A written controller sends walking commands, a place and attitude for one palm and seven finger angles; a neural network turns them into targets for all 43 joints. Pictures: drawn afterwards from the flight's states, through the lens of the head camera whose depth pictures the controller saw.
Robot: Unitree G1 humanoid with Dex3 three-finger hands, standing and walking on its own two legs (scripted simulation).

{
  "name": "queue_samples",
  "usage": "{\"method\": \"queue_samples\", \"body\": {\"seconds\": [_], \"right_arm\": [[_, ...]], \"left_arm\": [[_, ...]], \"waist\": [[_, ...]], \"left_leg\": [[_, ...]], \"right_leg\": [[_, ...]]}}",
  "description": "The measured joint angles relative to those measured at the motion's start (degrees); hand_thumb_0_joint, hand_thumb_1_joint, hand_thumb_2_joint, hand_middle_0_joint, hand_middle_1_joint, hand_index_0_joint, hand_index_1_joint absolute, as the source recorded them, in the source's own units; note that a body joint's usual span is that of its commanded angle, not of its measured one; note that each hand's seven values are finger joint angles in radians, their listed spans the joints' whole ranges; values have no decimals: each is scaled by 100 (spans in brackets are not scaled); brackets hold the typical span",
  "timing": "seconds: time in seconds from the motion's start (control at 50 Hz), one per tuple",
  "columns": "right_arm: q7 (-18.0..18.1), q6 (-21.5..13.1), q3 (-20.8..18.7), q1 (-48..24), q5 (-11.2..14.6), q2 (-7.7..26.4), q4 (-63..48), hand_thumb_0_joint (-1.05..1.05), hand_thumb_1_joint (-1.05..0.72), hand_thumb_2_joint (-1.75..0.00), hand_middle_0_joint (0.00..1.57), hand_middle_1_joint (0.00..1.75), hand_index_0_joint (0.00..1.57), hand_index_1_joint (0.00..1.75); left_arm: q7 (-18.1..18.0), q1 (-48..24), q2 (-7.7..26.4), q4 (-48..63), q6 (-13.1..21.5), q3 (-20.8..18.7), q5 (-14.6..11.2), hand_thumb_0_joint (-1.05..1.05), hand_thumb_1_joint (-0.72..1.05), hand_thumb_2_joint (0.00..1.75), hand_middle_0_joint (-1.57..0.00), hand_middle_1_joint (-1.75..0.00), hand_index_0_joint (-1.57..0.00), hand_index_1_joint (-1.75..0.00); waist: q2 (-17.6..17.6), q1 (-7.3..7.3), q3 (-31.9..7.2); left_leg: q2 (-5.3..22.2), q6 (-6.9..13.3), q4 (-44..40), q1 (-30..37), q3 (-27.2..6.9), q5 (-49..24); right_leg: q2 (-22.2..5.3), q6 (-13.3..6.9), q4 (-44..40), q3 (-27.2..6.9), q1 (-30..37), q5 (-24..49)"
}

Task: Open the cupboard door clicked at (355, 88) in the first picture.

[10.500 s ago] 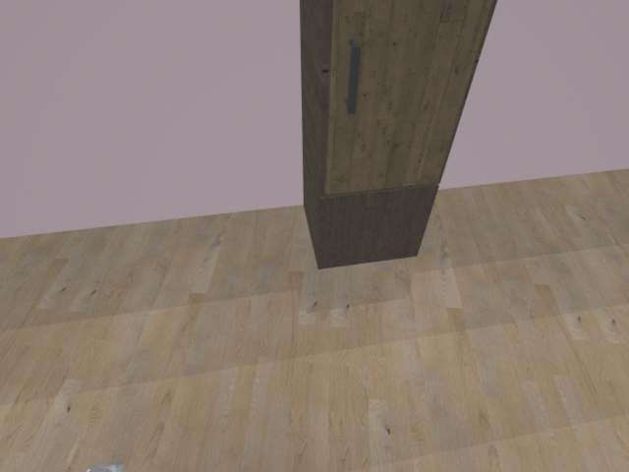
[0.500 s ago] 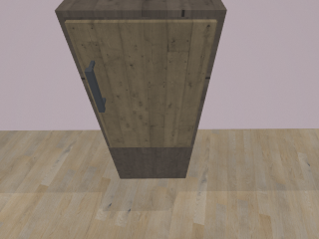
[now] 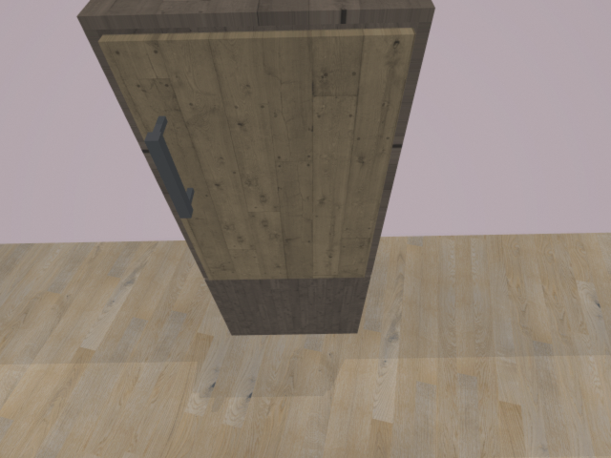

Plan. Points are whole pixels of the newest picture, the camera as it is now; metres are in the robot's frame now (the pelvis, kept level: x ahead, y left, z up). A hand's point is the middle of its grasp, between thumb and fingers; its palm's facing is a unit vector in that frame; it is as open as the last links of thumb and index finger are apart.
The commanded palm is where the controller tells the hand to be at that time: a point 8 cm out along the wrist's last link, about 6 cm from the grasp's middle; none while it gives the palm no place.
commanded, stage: come to a stop and stand still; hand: left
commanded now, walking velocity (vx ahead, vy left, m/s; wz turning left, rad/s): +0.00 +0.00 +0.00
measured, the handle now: (174, 170) +0.50 +0.25 +0.06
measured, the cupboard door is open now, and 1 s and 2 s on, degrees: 0 0 0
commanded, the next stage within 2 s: look again from close up in 0.66 s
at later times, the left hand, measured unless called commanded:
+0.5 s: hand out of the picture +0.00 +0.22 -0.16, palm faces +0.00 -0.97 -0.25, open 7.4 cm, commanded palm none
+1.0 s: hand out of the picture -0.01 +0.20 -0.16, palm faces -0.01 -0.98 -0.22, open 7.4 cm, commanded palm none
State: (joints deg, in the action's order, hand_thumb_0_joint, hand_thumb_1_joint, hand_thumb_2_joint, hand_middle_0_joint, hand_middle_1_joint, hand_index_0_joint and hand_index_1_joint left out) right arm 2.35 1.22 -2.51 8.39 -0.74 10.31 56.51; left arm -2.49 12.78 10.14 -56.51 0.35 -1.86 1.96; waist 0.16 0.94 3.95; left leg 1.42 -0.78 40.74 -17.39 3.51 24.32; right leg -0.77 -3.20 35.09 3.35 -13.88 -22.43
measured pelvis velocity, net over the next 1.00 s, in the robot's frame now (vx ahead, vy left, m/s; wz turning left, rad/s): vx -0.03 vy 0.02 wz -0.01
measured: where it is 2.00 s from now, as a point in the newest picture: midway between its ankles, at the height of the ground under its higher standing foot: outside the picture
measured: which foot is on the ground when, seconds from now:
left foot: down 0.00-1.00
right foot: down 0.00-1.00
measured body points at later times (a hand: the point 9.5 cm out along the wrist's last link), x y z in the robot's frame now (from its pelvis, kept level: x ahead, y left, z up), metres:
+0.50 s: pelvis -0.03 +0.03 +0.01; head -0.03 +0.01 +0.45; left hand +0.00 +0.27 -0.14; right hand +0.00 -0.20 -0.16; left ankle -0.02 +0.13 -0.73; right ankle -0.04 -0.08 -0.73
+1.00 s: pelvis -0.03 +0.02 +0.01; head -0.02 +0.02 +0.46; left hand -0.01 +0.26 -0.14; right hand -0.01 -0.21 -0.15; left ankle -0.02 +0.13 -0.73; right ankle -0.04 -0.08 -0.73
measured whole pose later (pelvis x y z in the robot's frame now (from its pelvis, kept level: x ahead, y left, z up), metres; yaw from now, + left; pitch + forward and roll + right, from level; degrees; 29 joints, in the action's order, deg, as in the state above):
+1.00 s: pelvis -0.03 +0.02 +0.01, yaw -1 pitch -1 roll +1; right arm 1.0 -1.2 0.8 14.2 -0.8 10.9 63.8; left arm -1.3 14.2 10.4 -63.1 0.9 1.0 0.9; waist 0.1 0.3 1.9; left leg 0.2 0.6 25.0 -11.3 4.0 12.8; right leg -0.8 -1.0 27.4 2.5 -10.5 -16.0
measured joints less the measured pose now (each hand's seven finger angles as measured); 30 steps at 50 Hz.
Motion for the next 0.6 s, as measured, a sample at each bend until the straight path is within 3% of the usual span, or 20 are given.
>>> {"method": "queue_samples", "body": {"seconds": [0.04,0.08,0.14,0.24,0.3,0.38,0.6], "right_arm": [[-21,10,10,-27,19,-5,9,0,-92,-90,20,30,19,30],[-45,-35,49,5,21,-22,28,0,-92,-90,20,30,19,30],[-63,-104,135,105,-9,-140,152,0,-92,-90,20,30,19,30],[-53,-137,196,271,-4,-135,344,0,-93,-90,20,30,20,30],[-111,-85,175,335,20,8,185,0,-93,-90,20,30,20,30],[-139,-125,171,537,-4,81,13,0,-92,-90,20,30,20,30],[-188,-124,326,865,-43,34,284,0,-92,-90,20,30,20,30]], "left_arm": [[0,28,-11,21,-9,27,-1,1,91,90,-20,-30,-20,-30],[14,90,-24,14,-37,56,-37,1,91,90,-20,-30,-20,-30],[26,76,-9,-83,-123,65,-69,1,91,90,-20,-30,-20,-30],[86,105,2,-228,-59,117,-88,1,92,90,-20,-30,-20,-30],[-19,245,-68,-219,70,186,-78,1,91,90,-20,-30,-20,-30],[4,336,-71,-255,60,240,-88,1,91,90,-20,-30,-20,-30],[89,263,78,-277,14,257,-104,1,91,90,-20,-30,-20,-30]], "waist": [[7,5,-4],[-4,-3,-42],[147,32,-66],[106,60,-160],[-92,-18,-190],[-177,-138,-195],[-203,-127,-260]], "left_leg": [[-31,-3,-113,28,-51,-29],[-2,9,-728,264,-59,-689],[-37,7,-874,402,-22,-663],[-23,19,-1284,538,-70,-888],[72,35,-1029,317,-104,-809],[-17,98,-924,315,-71,-801],[-177,210,-1312,436,37,-1086]], "right_leg": [[22,4,2,14,20,25],[80,42,71,29,20,0],[46,112,-41,-11,131,151],[89,110,-576,37,342,384],[182,124,-635,58,259,505],[85,170,-425,26,212,422],[-67,264,-533,-75,184,588]]}}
